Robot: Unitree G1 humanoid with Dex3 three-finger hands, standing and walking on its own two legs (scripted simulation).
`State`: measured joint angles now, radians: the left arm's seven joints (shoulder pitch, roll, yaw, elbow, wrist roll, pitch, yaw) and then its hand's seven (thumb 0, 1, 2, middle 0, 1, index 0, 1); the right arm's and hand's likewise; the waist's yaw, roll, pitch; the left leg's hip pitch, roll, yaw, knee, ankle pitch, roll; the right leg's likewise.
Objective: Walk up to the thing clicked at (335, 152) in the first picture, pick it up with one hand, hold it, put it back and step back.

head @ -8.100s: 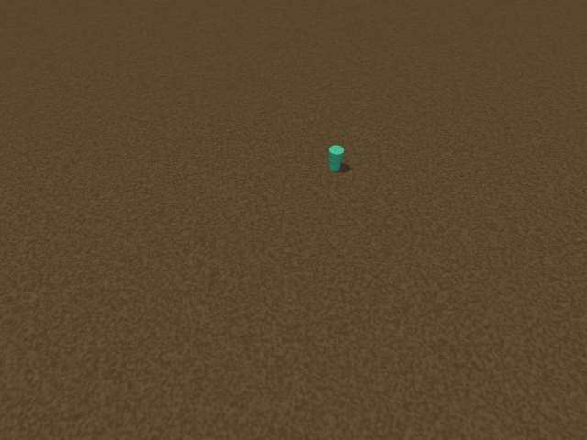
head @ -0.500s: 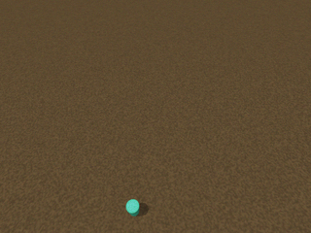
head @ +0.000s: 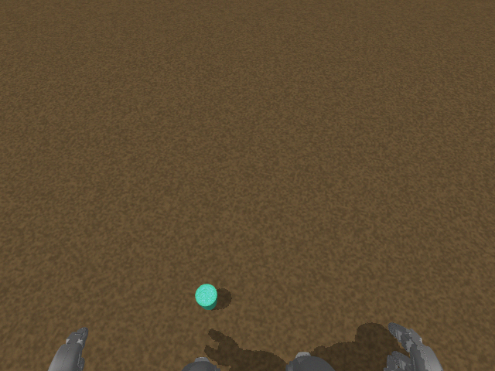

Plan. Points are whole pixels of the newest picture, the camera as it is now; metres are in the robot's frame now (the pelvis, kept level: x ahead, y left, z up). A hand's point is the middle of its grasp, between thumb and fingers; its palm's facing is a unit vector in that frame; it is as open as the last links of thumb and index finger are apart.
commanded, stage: go down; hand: left
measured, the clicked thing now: (207, 299) +0.39 +0.14 -0.67
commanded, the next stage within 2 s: rise first in 0.80 s
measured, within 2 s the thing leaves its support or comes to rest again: neither
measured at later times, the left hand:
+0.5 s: hand (104, 367) +0.16 +0.28 -0.18, palm faces +0.07 -0.96 -0.28, open 17.0 cm
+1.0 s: hand (122, 314) +0.27 +0.29 -0.28, palm faces -0.06 -0.95 -0.30, open 16.7 cm
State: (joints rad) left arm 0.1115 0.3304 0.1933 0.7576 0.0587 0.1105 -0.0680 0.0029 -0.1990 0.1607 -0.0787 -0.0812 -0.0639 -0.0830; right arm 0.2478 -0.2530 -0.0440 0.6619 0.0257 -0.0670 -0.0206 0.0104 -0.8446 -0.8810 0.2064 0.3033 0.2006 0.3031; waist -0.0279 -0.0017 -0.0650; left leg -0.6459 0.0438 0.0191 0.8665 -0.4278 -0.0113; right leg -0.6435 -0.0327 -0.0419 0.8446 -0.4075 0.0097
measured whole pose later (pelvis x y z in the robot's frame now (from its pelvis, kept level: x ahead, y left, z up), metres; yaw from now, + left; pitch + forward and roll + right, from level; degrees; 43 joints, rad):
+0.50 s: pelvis -0.02 +0.00 -0.07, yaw +1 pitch +20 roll -2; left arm 0.19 0.37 0.26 0.48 0.00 0.11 -0.13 0.00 -0.45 0.12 -0.08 -0.09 -0.06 -0.10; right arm 0.19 -0.24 -0.01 0.53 0.00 -0.20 -0.05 0.01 -0.81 -0.87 0.21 0.30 0.20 0.30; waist -0.03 -0.01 -0.14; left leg -1.05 0.04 -0.02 1.26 -0.57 -0.01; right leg -1.02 -0.04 -0.07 1.22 -0.55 0.01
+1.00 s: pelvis -0.07 +0.00 -0.21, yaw -1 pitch +31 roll -3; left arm -0.29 0.55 0.42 0.77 -0.01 -0.30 -0.37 -0.01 -0.56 0.38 -0.07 -0.37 -0.06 -0.36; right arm 0.15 -0.28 -0.01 0.65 -0.01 -0.14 -0.01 0.01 -0.87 -0.88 0.21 0.30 0.20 0.30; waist -0.05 0.00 -0.15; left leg -1.68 0.05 -0.05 1.79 -0.66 -0.01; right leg -1.66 -0.05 -0.06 1.75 -0.64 0.00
